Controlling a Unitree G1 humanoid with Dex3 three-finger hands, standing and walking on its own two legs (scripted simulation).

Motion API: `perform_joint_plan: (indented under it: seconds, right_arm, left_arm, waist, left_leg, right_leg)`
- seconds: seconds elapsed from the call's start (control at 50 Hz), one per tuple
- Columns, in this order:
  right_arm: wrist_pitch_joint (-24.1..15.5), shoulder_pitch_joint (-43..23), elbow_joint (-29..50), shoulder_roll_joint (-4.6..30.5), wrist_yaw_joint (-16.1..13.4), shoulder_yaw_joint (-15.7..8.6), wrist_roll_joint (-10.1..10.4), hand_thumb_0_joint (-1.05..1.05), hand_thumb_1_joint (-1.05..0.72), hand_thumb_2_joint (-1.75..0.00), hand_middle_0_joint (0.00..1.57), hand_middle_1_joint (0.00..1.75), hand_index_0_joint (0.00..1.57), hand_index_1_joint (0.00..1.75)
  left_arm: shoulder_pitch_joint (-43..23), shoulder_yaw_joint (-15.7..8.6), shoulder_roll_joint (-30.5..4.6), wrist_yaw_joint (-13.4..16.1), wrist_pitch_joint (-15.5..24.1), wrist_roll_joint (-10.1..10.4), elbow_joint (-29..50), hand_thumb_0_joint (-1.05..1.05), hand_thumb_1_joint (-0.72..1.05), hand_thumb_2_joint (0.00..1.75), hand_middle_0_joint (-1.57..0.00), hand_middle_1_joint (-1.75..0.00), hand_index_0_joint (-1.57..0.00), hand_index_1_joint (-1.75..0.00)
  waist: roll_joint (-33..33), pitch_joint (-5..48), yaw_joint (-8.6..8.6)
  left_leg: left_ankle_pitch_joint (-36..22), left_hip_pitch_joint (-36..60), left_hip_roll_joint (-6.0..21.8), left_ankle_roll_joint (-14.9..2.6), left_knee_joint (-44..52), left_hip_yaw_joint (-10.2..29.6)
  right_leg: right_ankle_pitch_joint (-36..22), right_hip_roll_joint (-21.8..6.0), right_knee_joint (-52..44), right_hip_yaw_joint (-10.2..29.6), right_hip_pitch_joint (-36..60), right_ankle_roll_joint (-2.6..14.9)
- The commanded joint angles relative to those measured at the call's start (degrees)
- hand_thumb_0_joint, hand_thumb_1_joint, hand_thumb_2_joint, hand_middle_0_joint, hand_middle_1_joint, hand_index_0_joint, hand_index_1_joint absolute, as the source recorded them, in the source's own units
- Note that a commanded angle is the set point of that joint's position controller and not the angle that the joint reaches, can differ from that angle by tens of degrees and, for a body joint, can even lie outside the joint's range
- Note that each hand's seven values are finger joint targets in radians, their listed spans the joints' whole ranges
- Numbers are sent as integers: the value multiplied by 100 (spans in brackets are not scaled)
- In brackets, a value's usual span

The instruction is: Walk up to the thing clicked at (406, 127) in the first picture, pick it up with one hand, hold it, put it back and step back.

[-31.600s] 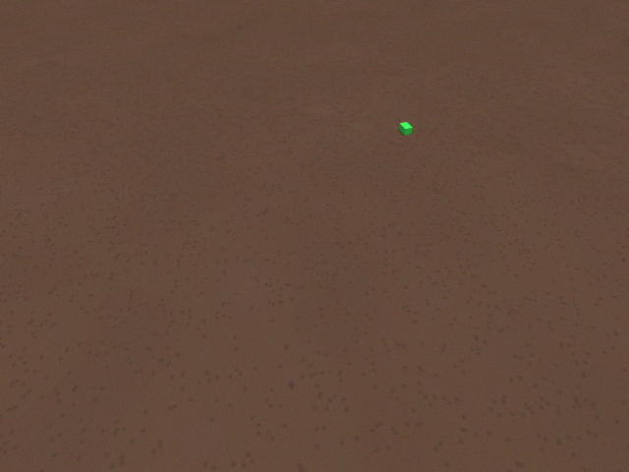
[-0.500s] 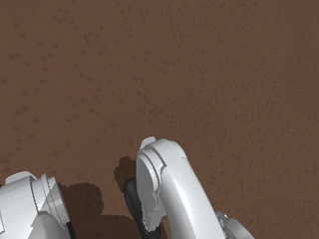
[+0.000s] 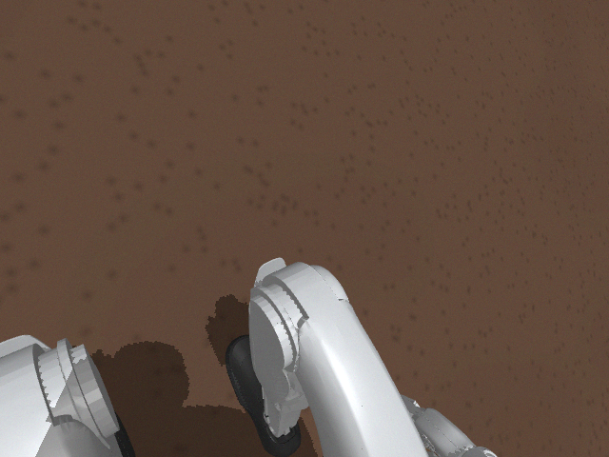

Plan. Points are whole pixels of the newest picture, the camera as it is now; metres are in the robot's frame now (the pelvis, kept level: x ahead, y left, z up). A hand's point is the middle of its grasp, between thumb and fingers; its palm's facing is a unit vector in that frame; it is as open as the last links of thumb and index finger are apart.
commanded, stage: rest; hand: left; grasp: from above
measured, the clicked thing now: out of the picture +0.43 +0.36 -0.28
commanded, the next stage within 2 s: open in 0.02 s
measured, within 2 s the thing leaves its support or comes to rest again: neither
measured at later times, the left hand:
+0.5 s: hand out of the picture +0.42 +0.36 -0.24, palm faces -0.45 -0.13 -0.89, open 8.6 cm
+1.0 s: hand out of the picture +0.42 +0.36 -0.24, palm faces -0.46 -0.15 -0.87, open 11.5 cm
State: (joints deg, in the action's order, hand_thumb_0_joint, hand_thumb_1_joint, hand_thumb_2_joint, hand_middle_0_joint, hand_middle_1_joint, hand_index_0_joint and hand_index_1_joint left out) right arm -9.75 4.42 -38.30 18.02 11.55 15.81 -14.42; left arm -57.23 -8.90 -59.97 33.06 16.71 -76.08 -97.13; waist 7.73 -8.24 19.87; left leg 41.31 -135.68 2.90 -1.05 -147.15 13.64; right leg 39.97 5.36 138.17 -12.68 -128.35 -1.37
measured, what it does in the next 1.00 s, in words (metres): stands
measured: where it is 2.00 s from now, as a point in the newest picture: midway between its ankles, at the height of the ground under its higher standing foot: (202, 453)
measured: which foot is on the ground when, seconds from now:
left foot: down 0.00-1.00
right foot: down 0.00-1.00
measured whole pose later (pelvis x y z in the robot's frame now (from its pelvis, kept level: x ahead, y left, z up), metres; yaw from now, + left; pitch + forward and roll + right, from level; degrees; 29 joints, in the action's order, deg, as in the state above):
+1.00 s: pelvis +0.00 +0.00 +0.00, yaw -1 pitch +27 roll -15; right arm -10.0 3.7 -37.2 18.7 11.7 18.4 -14.8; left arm -57.0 -7.1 -61.6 32.2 17.7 -75.2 -96.8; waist 8.8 -8.9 19.9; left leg 41.0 -135.1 2.8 -1.1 -146.9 14.6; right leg 39.3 5.7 137.1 -13.4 -127.3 -1.7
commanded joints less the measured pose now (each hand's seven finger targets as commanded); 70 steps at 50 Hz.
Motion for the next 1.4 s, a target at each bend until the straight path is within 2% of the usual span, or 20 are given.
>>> perform_joint_plan:
  seconds: [0.0,0.1,0.2,0.24,0.3,0.38,0.5,0.52,0.62,0.66,0.82,1.0,1.02,1.12,1.14,1.18,1.26,1.3,1.34,1.38]
  right_arm:
    - [-4,1029,19,1799,-52,-495,18,0,-90,-90,20,30,20,30]
    - [35,929,39,1801,-87,-362,2,0,-90,-90,20,30,20,30]
    - [24,882,63,1818,-88,-325,-13,0,-89,-90,20,30,20,30]
    - [41,841,79,1871,-108,-330,-19,0,-89,-90,20,30,20,30]
    - [20,792,104,1828,-81,-279,-43,0,-89,-90,20,30,20,30]
    - [-31,744,66,1892,-87,-317,-29,0,-89,-90,20,30,20,30]
    - [-82,857,76,1878,-22,-303,-85,0,-89,-90,20,30,20,30]
    - [-116,820,70,1856,2,-289,-87,0,-89,-90,20,30,20,30]
    - [-119,827,64,1973,4,-393,-71,0,-89,-90,20,30,20,30]
    - [-127,888,71,1914,50,-311,-72,0,-89,-90,20,30,20,30]
    - [-95,884,106,1927,-11,-317,-1,0,-89,-90,20,30,20,30]
    - [-43,860,120,1994,-58,-340,-9,0,-89,-90,20,30,20,30]
    - [-32,845,110,1936,-58,-295,-10,0,-88,-90,20,30,20,30]
    - [-57,795,132,1901,-24,-247,-37,0,-89,-89,20,30,20,30]
    - [-48,825,116,1936,-40,-275,-57,0,-89,-89,20,30,20,30]
    - [-120,794,207,1936,-8,-333,-38,0,-89,-89,20,30,20,30]
    - [-177,893,90,1901,73,-530,7,0,-89,-90,20,30,20,30]
    - [-218,939,64,1848,175,-679,57,0,-89,-90,20,30,20,30]
    - [-182,910,98,1790,213,-882,178,0,-89,-90,20,30,20,30]
    - [-108,902,120,1687,249,-1068,305,0,-89,-90,20,30,20,30]
  left_arm:
    - [-1057,51,-1366,95,61,149,390,0,96,17,-124,-19,-128,-16]
    - [-1087,56,-1431,134,127,213,346,0,96,20,-125,-21,-128,-18]
    - [-1142,211,-1392,123,133,77,307,0,56,16,-86,-26,-90,-22]
    - [-1266,132,-1523,185,176,85,525,0,40,23,-81,-29,-84,-26]
    - [-1234,262,-1377,219,179,14,308,0,33,28,-75,-35,-78,-32]
    - [-1396,145,-1554,317,189,9,541,0,23,36,-67,-43,-69,-40]
    - [-1281,103,-1527,403,83,-21,466,0,13,44,-58,-51,-61,-48]
    - [-1269,213,-1386,377,42,-4,350,0,11,46,-58,-52,-60,-49]
    - [-1235,71,-1512,324,-23,113,627,0,2,53,-50,-59,-52,-57]
    - [-1282,130,-1441,250,-40,100,540,0,1,54,-48,-62,-50,-59]
    - [-1252,64,-1578,115,61,243,704,0,-10,63,-39,-69,-41,-67]
    - [-1261,162,-1531,135,193,138,640,0,-16,68,-33,-76,-35,-74]
    - [-1218,43,-1598,180,222,191,718,0,-16,69,-33,-76,-35,-74]
    - [-1280,158,-1582,259,194,46,581,0,-20,74,-31,-75,-32,-73]
    - [-1234,3,-1691,323,186,89,672,0,-21,75,-30,-75,-32,-74]
    - [-1546,109,-1617,380,158,94,1084,0,-20,74,-31,-74,-32,-72]
    - [-1188,-252,-1673,514,-77,163,1645,0,-21,74,-31,-73,-32,-72]
    - [-1236,-161,-1454,417,-280,236,1839,0,-22,75,-31,-73,-31,-72]
    - [-1241,-391,-1435,313,-480,479,2540,0,-24,77,-29,-74,-29,-73]
    - [-1054,-261,-1089,62,-694,675,2948,0,-25,77,-29,-73,-29,-73]
  waist:
    - [-2706,3622,118]
    - [-2680,3545,106]
    - [-2855,3385,177]
    - [-2983,3577,118]
    - [-2839,3249,230]
    - [-3103,3480,133]
    - [-3112,3588,165]
    - [-2980,3358,214]
    - [-3319,3744,71]
    - [-3159,3529,210]
    - [-3045,3607,114]
    - [-3075,3538,171]
    - [-3098,3636,74]
    - [-3041,3501,138]
    - [-3046,3644,76]
    - [-3252,3774,31]
    - [-3835,4421,-275]
    - [-3978,4479,-301]
    - [-4255,4965,-576]
    - [-4407,5259,-769]
  left_leg:
    - [-1355,2761,74,-21,1406,-391]
    - [-1275,2716,91,8,1486,-311]
    - [-1222,2832,95,38,1495,-285]
    - [-1317,2987,105,67,1560,-240]
    - [-1106,2740,109,46,1534,-245]
    - [-1141,2985,123,94,1585,-213]
    - [-1436,2967,116,77,1518,-284]
    - [-1333,2853,120,61,1457,-286]
    - [-1606,3252,128,134,1600,-210]
    - [-1560,3108,128,110,1545,-204]
    - [-1401,2943,117,73,1538,-276]
    - [-1368,3054,117,84,1561,-224]
    - [-1492,3111,135,100,1576,-203]
    - [-1421,2972,141,85,1516,-233]
    - [-1417,2947,121,52,1504,-310]
    - [-1434,3052,123,77,1515,-342]
    - [-1725,3603,130,171,1674,-339]
    - [-1747,3622,141,190,1677,-367]
    - [-1902,3799,99,209,1833,-429]
    - [-1875,3923,59,220,2056,-480]
  right_leg:
    - [-1677,194,-1258,-252,2049,236]
    - [-1570,198,-1244,-342,1968,251]
    - [-1535,192,-1178,-342,1828,269]
    - [-1597,194,-1167,-389,1862,271]
    - [-1482,202,-1162,-375,1750,268]
    - [-1476,197,-1143,-382,1710,292]
    - [-1781,223,-1174,-369,1966,256]
    - [-1726,212,-1158,-369,1834,240]
    - [-1828,200,-1104,-422,1859,277]
    - [-1826,175,-1087,-431,1827,251]
    - [-1677,197,-1234,-350,2021,268]
    - [-1625,198,-1179,-410,1881,270]
    - [-1727,210,-1190,-435,1959,258]
    - [-1712,225,-1168,-381,1922,267]
    - [-1736,248,-1284,-357,2059,246]
    - [-1764,223,-1234,-317,2028,268]
    - [-1953,200,-1120,-344,1970,306]
    - [-1945,181,-1075,-302,1795,319]
    - [-1989,143,-1140,-265,1719,334]
    - [-1889,108,-1207,-181,1601,367]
